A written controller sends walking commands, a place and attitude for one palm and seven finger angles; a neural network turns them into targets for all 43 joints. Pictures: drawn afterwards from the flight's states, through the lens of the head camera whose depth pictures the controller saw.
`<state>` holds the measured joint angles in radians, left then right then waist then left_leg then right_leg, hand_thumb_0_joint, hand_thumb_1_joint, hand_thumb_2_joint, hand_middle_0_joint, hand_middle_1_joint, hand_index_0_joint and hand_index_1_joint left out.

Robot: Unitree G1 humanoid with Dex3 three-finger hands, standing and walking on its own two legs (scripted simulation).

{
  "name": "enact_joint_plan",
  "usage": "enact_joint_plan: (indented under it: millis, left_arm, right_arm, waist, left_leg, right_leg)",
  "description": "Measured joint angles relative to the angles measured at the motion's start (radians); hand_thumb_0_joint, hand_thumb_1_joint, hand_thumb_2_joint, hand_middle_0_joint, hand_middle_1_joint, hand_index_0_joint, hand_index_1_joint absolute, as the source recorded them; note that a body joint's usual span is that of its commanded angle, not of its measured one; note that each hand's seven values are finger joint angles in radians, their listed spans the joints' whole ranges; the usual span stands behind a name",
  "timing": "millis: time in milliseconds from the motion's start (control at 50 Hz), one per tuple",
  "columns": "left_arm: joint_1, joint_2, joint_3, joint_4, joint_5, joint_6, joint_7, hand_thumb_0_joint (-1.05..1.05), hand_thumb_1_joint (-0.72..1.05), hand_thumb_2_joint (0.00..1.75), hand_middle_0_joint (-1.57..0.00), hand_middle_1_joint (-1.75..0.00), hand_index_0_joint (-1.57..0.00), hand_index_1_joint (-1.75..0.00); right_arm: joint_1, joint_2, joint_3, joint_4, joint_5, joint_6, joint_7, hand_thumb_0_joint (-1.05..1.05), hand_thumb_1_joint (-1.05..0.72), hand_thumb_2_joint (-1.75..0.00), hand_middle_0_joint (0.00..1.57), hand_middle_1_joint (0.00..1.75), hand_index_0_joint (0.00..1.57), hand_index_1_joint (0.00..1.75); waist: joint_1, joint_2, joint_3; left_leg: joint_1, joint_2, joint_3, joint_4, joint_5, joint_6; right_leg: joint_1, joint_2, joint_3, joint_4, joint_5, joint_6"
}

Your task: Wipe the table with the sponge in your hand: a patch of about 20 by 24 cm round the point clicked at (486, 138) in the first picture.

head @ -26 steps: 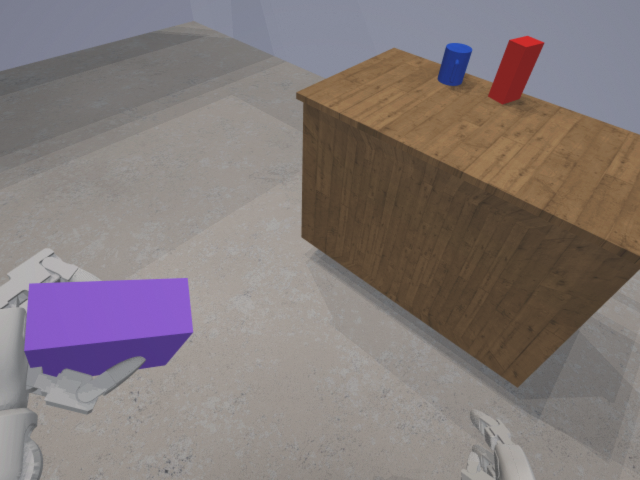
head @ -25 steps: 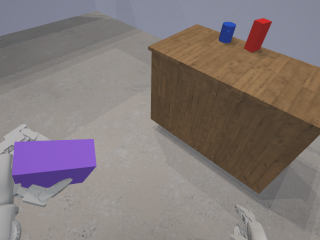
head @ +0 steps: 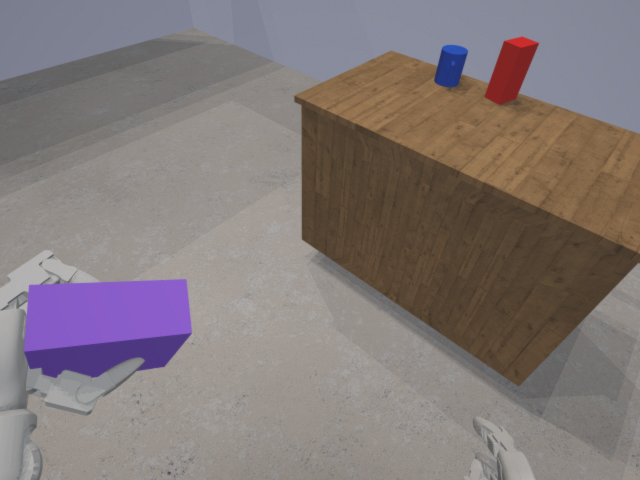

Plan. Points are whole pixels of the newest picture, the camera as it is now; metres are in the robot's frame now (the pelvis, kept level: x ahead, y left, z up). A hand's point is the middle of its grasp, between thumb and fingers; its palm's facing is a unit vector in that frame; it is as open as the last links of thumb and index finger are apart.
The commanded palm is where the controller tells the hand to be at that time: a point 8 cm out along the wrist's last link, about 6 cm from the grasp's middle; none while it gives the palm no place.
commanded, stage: walk around to get in front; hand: left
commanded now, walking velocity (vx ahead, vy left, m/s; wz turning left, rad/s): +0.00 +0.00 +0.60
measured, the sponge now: (132, 331) +0.22 +0.21 +0.14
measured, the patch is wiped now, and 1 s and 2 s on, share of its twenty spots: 0.00 0.00 0.00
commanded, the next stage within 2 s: none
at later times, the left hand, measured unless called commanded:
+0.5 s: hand (32, 392) +0.15 +0.25 +0.16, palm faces +0.49 -0.75 -0.43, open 9.6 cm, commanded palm +0.09 +0.29 +0.18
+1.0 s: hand out of the picture -0.02 +0.28 +0.16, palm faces +0.74 -0.54 -0.39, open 9.6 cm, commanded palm -0.10 +0.29 +0.18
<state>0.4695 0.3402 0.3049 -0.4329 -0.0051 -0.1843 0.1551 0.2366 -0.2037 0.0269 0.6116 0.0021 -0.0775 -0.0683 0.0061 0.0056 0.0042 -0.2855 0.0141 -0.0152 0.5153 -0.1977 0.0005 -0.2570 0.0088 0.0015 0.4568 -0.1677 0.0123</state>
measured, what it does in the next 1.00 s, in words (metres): steps on the spot, turning left: right foot, then left foot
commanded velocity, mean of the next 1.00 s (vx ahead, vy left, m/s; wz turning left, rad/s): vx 0.00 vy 0.00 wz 0.60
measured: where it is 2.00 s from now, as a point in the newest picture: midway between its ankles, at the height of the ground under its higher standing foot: outside the picture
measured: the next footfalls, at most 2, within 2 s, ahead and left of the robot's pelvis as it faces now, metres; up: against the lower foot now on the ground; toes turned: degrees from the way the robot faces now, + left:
right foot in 0.50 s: +0.01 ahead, -0.11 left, +0.00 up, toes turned +10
left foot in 0.88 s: -0.09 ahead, +0.11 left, +0.00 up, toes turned +32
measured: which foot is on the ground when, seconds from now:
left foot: down 0.00-0.54, up 0.56-0.86, down 0.88-1.00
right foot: down 0.00-0.32, up 0.34-0.48, down 0.50-0.88, up 0.90-1.00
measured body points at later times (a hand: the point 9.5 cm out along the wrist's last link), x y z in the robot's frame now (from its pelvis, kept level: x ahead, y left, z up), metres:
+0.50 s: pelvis -0.02 -0.02 -0.01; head +0.01 -0.01 +0.44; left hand +0.12 +0.29 +0.19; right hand +0.17 -0.20 -0.10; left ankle +0.05 +0.12 -0.74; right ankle -0.03 -0.12 -0.73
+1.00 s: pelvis -0.09 -0.03 -0.01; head -0.09 +0.00 +0.44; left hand -0.07 +0.31 +0.18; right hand +0.18 -0.14 -0.07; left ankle -0.12 +0.08 -0.74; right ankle -0.03 -0.14 -0.67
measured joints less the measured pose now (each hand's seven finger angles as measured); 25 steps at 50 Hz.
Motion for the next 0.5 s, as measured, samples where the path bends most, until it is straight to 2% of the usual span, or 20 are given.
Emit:
enact_joint_plan:
  millis: [200, 320, 420, 480, 500]
  left_arm:
    - [0.000, 0.010, 0.001, -0.022, -0.003, 0.007, 0.003, 0.00, -0.44, 0.97, -0.80, -1.32, -0.80, -1.32]
    - [0.027, 0.036, 0.036, -0.075, -0.006, 0.017, 0.004, 0.00, -0.44, 0.97, -0.80, -1.32, -0.80, -1.32]
    - [0.018, 0.043, 0.050, -0.104, -0.007, 0.018, -0.003, 0.00, -0.44, 0.97, -0.80, -1.32, -0.80, -1.32]
    - [0.039, 0.039, 0.051, -0.135, -0.023, 0.016, -0.008, 0.00, -0.44, 0.97, -0.80, -1.32, -0.80, -1.32]
    - [0.047, 0.037, 0.049, -0.140, -0.027, 0.017, -0.010, 0.00, -0.44, 0.97, -0.80, -1.32, -0.80, -1.32]
  right_arm:
    - [0.007, -0.012, -0.014, -0.014, 0.002, 0.013, 0.007, 0.01, -0.90, -0.89, 0.21, 0.30, 0.20, 0.30]
    - [0.008, -0.003, -0.015, -0.021, 0.001, 0.014, 0.001, 0.01, -0.90, -0.89, 0.21, 0.30, 0.20, 0.30]
    - [0.009, 0.031, -0.014, -0.010, -0.015, -0.018, 0.009, 0.01, -0.90, -0.89, 0.21, 0.30, 0.20, 0.30]
    - [-0.007, 0.041, -0.008, -0.003, -0.017, -0.030, 0.026, 0.01, -0.90, -0.89, 0.21, 0.30, 0.20, 0.30]
    - [-0.018, 0.040, -0.008, -0.002, -0.017, -0.030, 0.031, 0.01, -0.90, -0.89, 0.21, 0.30, 0.20, 0.30]
  waist:
    - [-0.025, 0.008, 0.005]
    - [-0.021, -0.013, 0.026]
    - [-0.021, -0.010, 0.031]
    - [-0.014, -0.001, 0.024]
    - [-0.009, 0.008, 0.025]
  left_leg:
    - [-0.068, -0.023, -0.042, 0.068, -0.011, 0.007]
    - [-0.111, -0.051, -0.061, 0.110, -0.020, 0.015]
    - [-0.132, -0.069, -0.120, 0.082, 0.015, 0.007]
    - [-0.146, -0.074, -0.147, 0.050, 0.047, -0.007]
    - [-0.152, -0.072, -0.154, 0.044, 0.056, -0.014]
  right_leg:
    - [-0.044, -0.021, -0.043, 0.059, -0.027, 0.006]
    - [-0.093, -0.043, -0.056, 0.141, -0.086, 0.018]
    - [-0.085, 0.012, -0.015, 0.245, -0.264, 0.031]
    - [-0.024, 0.034, -0.011, 0.170, -0.262, 0.036]
    - [-0.009, 0.042, -0.014, 0.131, -0.225, 0.023]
